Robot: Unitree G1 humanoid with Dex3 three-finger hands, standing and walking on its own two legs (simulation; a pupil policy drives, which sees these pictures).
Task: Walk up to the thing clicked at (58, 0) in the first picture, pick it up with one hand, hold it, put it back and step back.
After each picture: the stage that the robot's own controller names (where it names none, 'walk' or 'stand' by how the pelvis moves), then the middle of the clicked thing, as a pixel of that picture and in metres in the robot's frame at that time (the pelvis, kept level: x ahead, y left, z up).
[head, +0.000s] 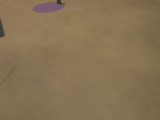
stand; (58, 0) +2.31 +0.39 -0.72
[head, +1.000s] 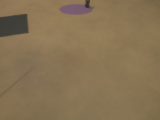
walk; (87, 3) +2.20 +0.05 -0.70
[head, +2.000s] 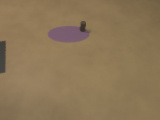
walk; (82, 26) +1.55 +0.02 -0.69
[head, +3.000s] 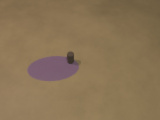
walk; (70, 57) +1.04 +0.13 -0.70
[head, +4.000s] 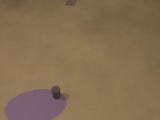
walk; (56, 92) +0.68 +0.21 -0.70
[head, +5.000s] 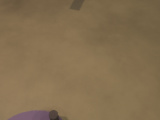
stand; (54, 117) +0.45 +0.19 -0.71
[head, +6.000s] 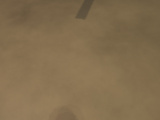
stand; out of the picture +0.36 +0.20 -0.71
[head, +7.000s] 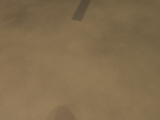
stand; out of the picture +0.33 +0.21 -0.71
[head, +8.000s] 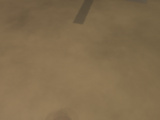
stand; out of the picture +0.34 +0.19 -0.72
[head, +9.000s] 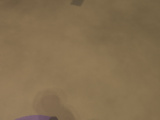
stand; out of the picture +0.36 +0.18 -0.71
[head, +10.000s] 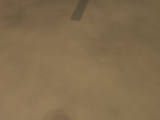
stand; out of the picture +0.35 +0.20 -0.72
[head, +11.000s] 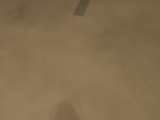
stand; out of the picture +0.36 +0.21 -0.72
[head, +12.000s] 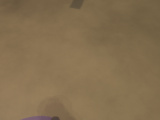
stand; out of the picture +0.38 +0.19 -0.71
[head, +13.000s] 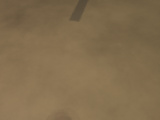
stand; out of the picture +0.36 +0.21 -0.72
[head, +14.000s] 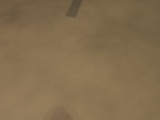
stand; out of the picture +0.36 +0.22 -0.72
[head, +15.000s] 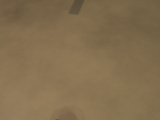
stand; out of the picture +0.39 +0.23 -0.72
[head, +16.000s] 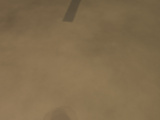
stand; out of the picture +0.33 +0.23 -0.72
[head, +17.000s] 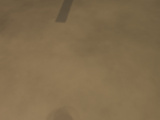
stand; out of the picture +0.31 +0.26 -0.72
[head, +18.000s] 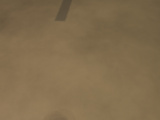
stand; out of the picture +0.34 +0.25 -0.72
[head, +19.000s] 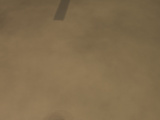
stand; out of the picture +0.35 +0.25 -0.72
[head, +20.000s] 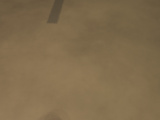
stand; out of the picture +0.31 +0.26 -0.72
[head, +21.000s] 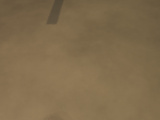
stand; out of the picture +0.31 +0.27 -0.72
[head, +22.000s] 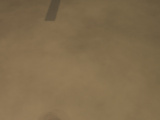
stand; out of the picture +0.32 +0.26 -0.72
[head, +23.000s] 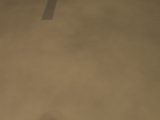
stand; out of the picture +0.33 +0.26 -0.72
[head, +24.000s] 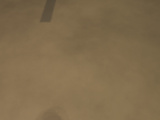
stand; out of the picture +0.29 +0.27 -0.72
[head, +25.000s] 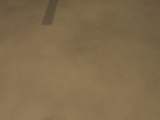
stand; out of the picture +0.31 +0.27 -0.72
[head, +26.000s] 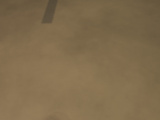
stand; out of the picture +0.32 +0.27 -0.72
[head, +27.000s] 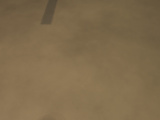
stand; out of the picture +0.31 +0.27 -0.72
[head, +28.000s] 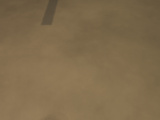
stand; out of the picture +0.30 +0.27 -0.72
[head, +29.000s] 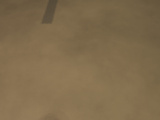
stand; out of the picture +0.31 +0.27 -0.72
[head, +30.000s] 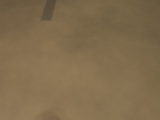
stand; out of the picture +0.31 +0.27 -0.72
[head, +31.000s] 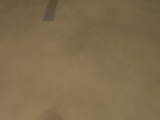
stand; out of the picture +0.30 +0.27 -0.72
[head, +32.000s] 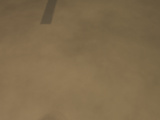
stand; out of the picture +0.30 +0.27 -0.72
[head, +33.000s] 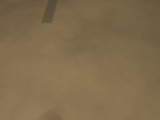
stand; out of the picture +0.29 +0.27 -0.72
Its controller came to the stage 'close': no
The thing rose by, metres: 0.00
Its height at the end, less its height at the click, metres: +0.00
